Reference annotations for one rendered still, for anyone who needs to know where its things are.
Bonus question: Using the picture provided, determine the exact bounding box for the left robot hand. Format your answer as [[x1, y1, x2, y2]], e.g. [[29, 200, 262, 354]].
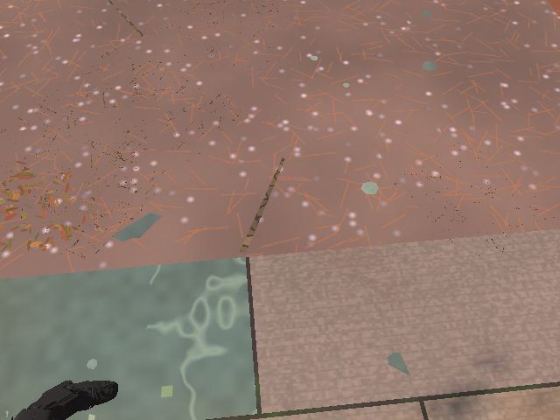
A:
[[11, 380, 118, 420]]

